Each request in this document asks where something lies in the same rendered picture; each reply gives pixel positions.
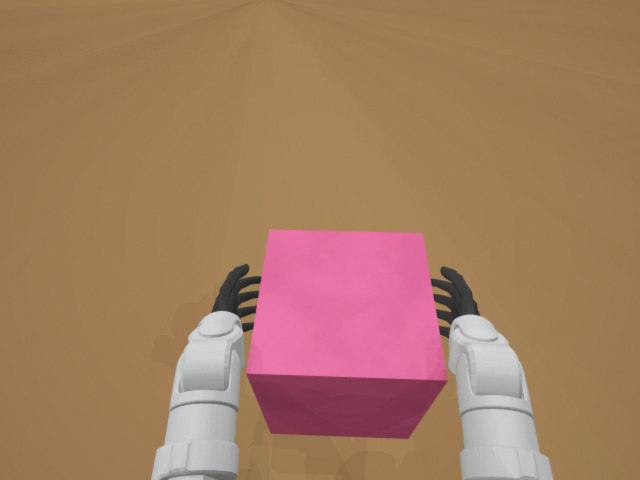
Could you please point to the right robot hand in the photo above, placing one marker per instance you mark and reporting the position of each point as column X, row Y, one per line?
column 461, row 301

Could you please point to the left robot hand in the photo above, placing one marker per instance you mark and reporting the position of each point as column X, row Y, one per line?
column 229, row 299

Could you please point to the robot left forearm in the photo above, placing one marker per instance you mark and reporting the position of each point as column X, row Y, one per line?
column 201, row 429

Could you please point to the robot right forearm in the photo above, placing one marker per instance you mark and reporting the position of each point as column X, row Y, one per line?
column 500, row 441

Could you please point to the carton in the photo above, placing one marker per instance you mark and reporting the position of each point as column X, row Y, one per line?
column 346, row 340

